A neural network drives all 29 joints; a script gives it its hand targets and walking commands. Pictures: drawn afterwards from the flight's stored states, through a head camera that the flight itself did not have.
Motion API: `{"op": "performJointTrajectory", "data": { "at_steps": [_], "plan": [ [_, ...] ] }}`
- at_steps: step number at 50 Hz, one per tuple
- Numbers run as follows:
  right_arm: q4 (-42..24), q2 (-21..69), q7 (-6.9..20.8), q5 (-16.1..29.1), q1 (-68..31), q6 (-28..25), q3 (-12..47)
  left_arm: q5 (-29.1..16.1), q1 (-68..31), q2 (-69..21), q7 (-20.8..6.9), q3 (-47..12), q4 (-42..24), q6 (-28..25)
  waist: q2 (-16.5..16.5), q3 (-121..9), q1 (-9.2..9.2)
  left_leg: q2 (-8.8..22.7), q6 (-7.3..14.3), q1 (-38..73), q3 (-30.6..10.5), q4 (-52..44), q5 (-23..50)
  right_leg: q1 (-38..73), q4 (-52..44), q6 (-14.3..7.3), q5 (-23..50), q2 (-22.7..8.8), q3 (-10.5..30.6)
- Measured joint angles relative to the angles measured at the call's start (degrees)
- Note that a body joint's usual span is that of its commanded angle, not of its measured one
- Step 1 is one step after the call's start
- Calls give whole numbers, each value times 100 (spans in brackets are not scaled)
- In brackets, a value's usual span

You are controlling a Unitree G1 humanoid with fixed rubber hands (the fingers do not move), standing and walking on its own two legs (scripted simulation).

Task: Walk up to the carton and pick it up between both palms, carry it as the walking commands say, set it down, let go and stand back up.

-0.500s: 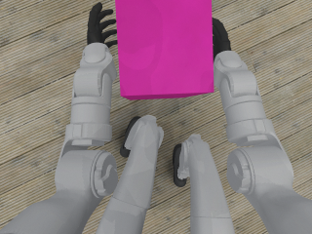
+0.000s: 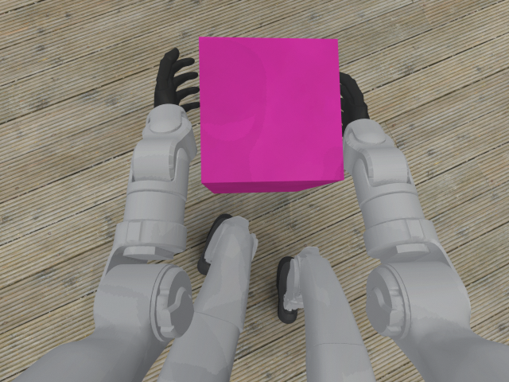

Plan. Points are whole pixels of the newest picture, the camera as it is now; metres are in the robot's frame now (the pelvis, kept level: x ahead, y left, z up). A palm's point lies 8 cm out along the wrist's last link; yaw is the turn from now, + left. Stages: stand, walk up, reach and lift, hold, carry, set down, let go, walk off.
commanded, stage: reach and lift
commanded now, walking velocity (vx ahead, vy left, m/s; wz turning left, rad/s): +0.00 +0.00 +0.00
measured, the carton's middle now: (260, 134) +0.45 +0.09 -0.13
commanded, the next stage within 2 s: none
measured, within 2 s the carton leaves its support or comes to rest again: neither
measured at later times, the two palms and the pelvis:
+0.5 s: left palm (160, 98) +0.42 +0.21 +0.02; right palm (381, 114) +0.46 -0.05 +0.01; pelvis +0.02 +0.01 +0.06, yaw -1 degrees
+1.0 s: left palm (123, 46) +0.40 +0.20 +0.14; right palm (457, 74) +0.45 -0.06 +0.13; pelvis +0.09 +0.02 +0.10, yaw -2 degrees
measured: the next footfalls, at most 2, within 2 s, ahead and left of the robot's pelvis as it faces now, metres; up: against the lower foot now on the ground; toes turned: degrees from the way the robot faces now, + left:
none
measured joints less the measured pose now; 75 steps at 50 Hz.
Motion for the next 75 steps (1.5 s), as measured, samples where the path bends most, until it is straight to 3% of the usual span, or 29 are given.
{"op": "performJointTrajectory", "data": {
  "at_steps": [32, 38, 44, 52, 60, 66, 75],
  "plan": [
    [-448, 242, 244, -223, 1147, 18, 295, 258, 1520, -568, -43, -52, -896, 11, -9, -88, -100, 254, 300, 2464, 373, -2290, 582, 2427, -2314, 58, 697, -206, 477],
    [-305, 321, 293, -256, 1544, 117, 388, 347, 1981, -714, -46, -47, -866, 140, -62, -803, -80, 299, 342, 2625, 440, -2673, 668, 2581, -2713, 57, 813, -242, 550],
    [144, 484, 352, -347, 2177, 325, 483, 566, 2736, -902, -107, 19, -580, 375, -140, -2395, -64, 300, 418, 2633, 524, -2969, 615, 2625, -3098, 59, 810, -322, 617],
    [471, 794, 513, -828, 2466, 720, 74, 1046, 2955, -1022, -333, 307, -295, 837, -129, -3208, -33, 260, 508, 3495, 700, -3206, 383, 3474, -3352, 30, 611, -482, 695],
    [-194, 913, 506, -850, 2971, 1311, 299, 1049, 3277, -992, -422, 36, -623, 1333, -168, -3180, -139, 263, 489, 4209, 736, -3466, 253, 4153, -3555, -59, 480, -554, 675],
    [-903, 917, 266, -542, 3483, 1683, 828, 891, 3632, -841, -508, -353, -1108, 1691, -148, -3025, -174, 338, 443, 4559, 766, -3768, 268, 4459, -3805, -143, 513, -531, 702],
    [-1645, 1121, -79, -430, 4157, 1886, 1058, 755, 4061, -701, -729, -603, -1494, 1789, -88, -2982, -179, 333, 422, 4726, 683, -4090, 350, 4634, -4091, -195, 555, -576, 610]
  ]
}}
